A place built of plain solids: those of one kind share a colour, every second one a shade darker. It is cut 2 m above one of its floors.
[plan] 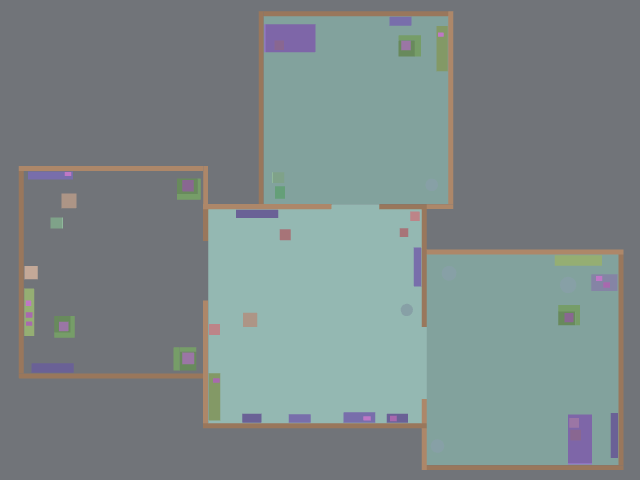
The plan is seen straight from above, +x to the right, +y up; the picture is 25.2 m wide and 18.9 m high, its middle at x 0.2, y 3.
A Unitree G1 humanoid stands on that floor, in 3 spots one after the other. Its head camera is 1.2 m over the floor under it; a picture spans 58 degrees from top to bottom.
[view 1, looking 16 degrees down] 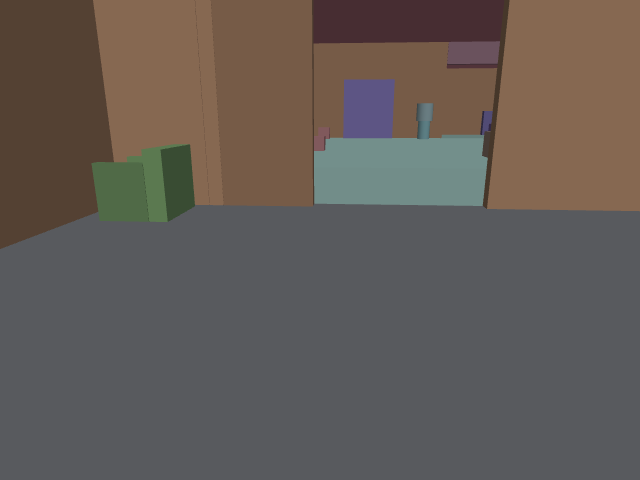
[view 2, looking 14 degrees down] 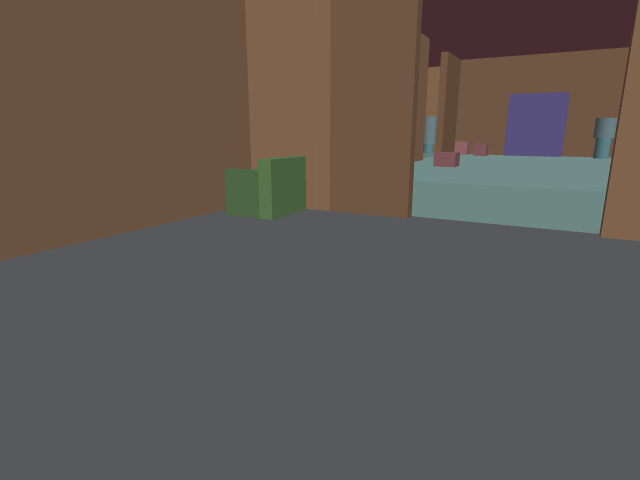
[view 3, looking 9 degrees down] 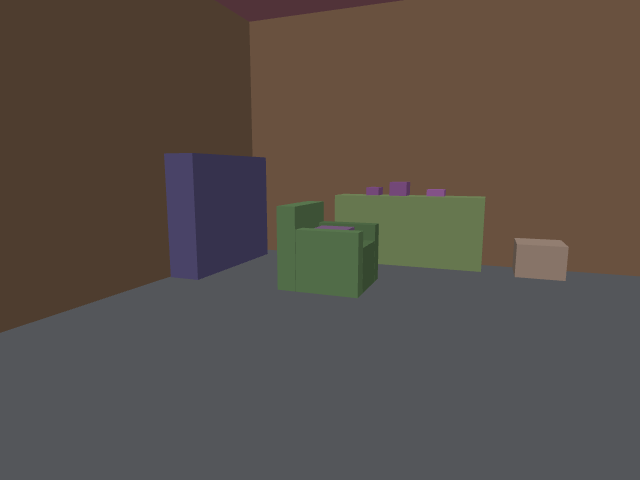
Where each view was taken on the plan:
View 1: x -10.24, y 2.46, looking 4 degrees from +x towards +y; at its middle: ground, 4.35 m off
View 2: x -10.32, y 1.11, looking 29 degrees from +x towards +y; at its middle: ground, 4.96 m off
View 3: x -5.58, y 1.11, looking -159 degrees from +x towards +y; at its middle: armchair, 4.20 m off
